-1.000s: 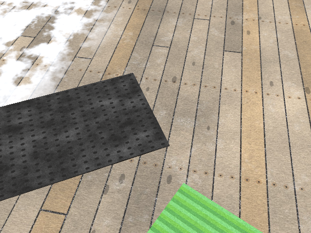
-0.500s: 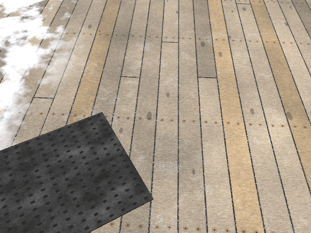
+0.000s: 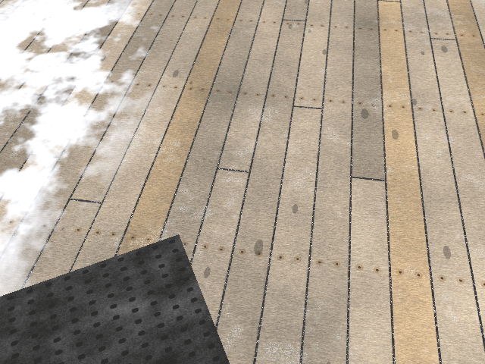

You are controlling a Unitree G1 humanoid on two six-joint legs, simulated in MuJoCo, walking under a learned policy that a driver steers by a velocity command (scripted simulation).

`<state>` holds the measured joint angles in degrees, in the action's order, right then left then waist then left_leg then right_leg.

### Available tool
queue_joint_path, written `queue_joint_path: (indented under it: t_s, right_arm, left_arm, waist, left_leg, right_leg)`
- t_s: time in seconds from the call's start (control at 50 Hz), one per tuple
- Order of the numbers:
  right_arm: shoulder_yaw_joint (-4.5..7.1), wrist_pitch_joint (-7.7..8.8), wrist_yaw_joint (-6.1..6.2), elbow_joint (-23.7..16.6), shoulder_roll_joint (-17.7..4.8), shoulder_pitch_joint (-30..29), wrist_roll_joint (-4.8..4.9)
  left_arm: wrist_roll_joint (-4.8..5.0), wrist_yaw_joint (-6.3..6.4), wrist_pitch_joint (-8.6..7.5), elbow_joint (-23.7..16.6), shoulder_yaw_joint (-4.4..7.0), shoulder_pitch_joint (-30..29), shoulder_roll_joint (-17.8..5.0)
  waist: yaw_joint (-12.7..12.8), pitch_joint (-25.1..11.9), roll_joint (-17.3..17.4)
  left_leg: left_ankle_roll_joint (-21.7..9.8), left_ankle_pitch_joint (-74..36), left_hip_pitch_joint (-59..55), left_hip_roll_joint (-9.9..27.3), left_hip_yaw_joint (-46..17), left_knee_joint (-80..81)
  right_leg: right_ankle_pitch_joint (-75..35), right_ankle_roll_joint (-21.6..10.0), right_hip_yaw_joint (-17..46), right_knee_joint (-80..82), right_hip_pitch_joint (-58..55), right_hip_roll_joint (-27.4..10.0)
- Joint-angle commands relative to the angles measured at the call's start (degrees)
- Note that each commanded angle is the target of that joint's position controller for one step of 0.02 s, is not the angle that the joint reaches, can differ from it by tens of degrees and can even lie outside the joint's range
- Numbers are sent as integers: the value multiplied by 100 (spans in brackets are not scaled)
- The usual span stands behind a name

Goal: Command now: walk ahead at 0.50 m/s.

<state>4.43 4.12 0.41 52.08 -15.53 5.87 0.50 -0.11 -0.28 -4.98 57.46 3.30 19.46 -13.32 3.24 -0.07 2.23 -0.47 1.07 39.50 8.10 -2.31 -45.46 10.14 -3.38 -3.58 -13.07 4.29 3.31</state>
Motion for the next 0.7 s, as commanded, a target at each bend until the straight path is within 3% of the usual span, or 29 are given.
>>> queue_joint_path:
  t_s: [0.02,0.06,0.1,0.14,0.18,0.2,0.22,0.24,0.26,0.28,0.3,0.32,0.34,0.36,0.38,0.4,0.46,0.48,0.5,0.56,0.64,0.7]
  right_arm:
    - [-22,64,-65,-364,-153,-514,23]
    - [-39,77,-122,-471,-177,-862,41]
    - [-74,95,-182,-615,-165,-1109,68]
    - [-64,136,-260,-693,-270,-1132,77]
    - [22,160,-276,-608,-486,-702,73]
    - [124,163,-258,-419,-651,-26,50]
    - [271,158,-213,-108,-966,1015,16]
    - [405,136,-163,43,-1542,1863,-98]
    - [332,105,-182,114,-1361,2011,-4]
    - [196,116,-176,48,-958,1629,43]
    - [134,126,-153,-78,-739,1151,26]
    - [59,137,-176,-134,-542,737,-38]
    - [12,178,-206,-150,-402,586,-111]
    - [3,182,-218,-132,-392,471,-127]
    - [-27,193,-232,-104,-239,489,-107]
    - [25,206,-196,-75,-506,509,-112]
    - [71,215,-84,36,-687,813,-82]
    - [51,195,-51,64,-626,911,-72]
    - [72,182,-29,80,-754,947,-70]
    - [62,159,7,198,-706,1259,-9]
    - [92,73,15,410,-768,1673,42]
    - [152,-18,45,460,-880,1610,70]
  left_arm:
    - [58,66,-72,-260,166,-52,-921]
    - [91,73,-36,-126,146,271,-845]
    - [83,76,19,-30,190,409,-984]
    - [111,107,89,11,224,383,-1031]
    - [125,126,142,-19,259,209,-1117]
    - [130,125,171,-49,249,74,-1104]
    - [91,128,184,-121,178,46,-936]
    - [3,84,113,-245,13,609,-411]
    - [63,34,-42,-187,-77,711,-213]
    - [224,0,-158,-284,83,187,-817]
    - [295,-1,-216,-429,103,-299,-922]
    - [221,48,-195,-459,128,-605,-888]
    - [136,82,-147,-432,177,-554,-853]
    - [131,84,-62,-404,162,-286,-661]
    - [121,102,23,-366,173,-312,-617]
    - [140,104,74,-381,154,-254,-475]
    - [52,117,102,-590,171,-878,-540]
    - [27,113,110,-631,197,-1042,-572]
    - [36,85,88,-690,154,-1175,-459]
    - [70,16,35,-849,98,-1838,-383]
    - [120,-102,5,-1067,42,-2394,-403]
    - [137,-185,-46,-1149,78,-2295,-596]
  waist:
    - [-33,353,-546]
    - [104,443,-480]
    - [155,502,-586]
    - [30,508,-572]
    - [-266,212,-730]
    - [-644,-176,-748]
    - [-1055,-861,-557]
    - [-980,-1834,558]
    - [-943,-2372,1398]
    - [-982,-1652,924]
    - [-889,-990,604]
    - [-718,-454,55]
    - [-520,-236,233]
    - [-287,-293,403]
    - [-279,-204,219]
    - [-178,-164,359]
    - [-293,131,4]
    - [-340,142,-73]
    - [-356,190,128]
    - [-581,321,42]
    - [-761,486,84]
    - [-550,413,210]
  left_leg:
    - [28,-776,-272,-156,218,851]
    - [-20,-759,-158,-270,275,1191]
    - [-92,-527,-30,-273,220,1370]
    - [-237,-105,-71,-328,200,1604]
    - [-381,274,-885,-572,401,1683]
    - [-514,245,-1863,-767,575,1778]
    - [-725,97,-3428,-597,378,1605]
    - [-1509,441,-5807,898,-1843,1613]
    - [-2033,1338,-6460,1561,-3962,2666]
    - [-1699,1872,-5961,1314,-3428,2801]
    - [-1463,1691,-5140,1114,-2607,2896]
    - [-1263,1218,-4180,825,-1933,3130]
    - [-1158,198,-3512,657,-1452,3173]
    - [-1232,359,-3243,629,-1340,3369]
    - [-1158,482,-3010,417,-1120,3571]
    - [-1295,448,-2836,555,-1067,3705]
    - [-1348,165,-2924,534,-778,3928]
    - [-1260,113,-3109,441,-642,3952]
    - [-1260,-47,-3040,476,-519,3955]
    - [-1071,-47,-3079,218,-71,3973]
    - [-1049,-97,-3807,489,-70,3727]
    - [-903,-695,-4306,761,-148,3308]
  right_leg:
    - [-1034,-773,632,720,373,-1377]
    - [-1125,-727,574,627,-57,-1410]
    - [-1205,-773,717,458,-482,-1687]
    - [-1604,-681,695,166,-876,-1856]
    - [-2816,-538,639,-342,-991,-1848]
    - [-3689,-421,474,-1110,-832,-1669]
    - [-3495,-238,236,-2370,-148,-1340]
    - [-1314,129,-1,-4636,1981,-627]
    - [2241,250,601,-5921,3234,45]
    - [2177,114,1017,-6462,3875,-355]
    - [1678,19,853,-6377,4037,-660]
    - [1180,-14,705,-5979,3791,-922]
    - [900,-23,752,-5619,3360,-1091]
    - [721,21,773,-5431,3077,-1181]
    - [599,-4,744,-5294,2929,-1218]
    - [500,61,720,-5112,2933,-1233]
    - [-238,279,694,-4164,3470,-1290]
    - [-605,296,671,-3944,3653,-1248]
    - [-890,328,666,-3518,3586,-1255]
    - [-1579,346,375,-2503,3235,-995]
    - [-1431,256,360,-1873,3336,-864]
    - [-838,30,380,-1607,3072,-782]
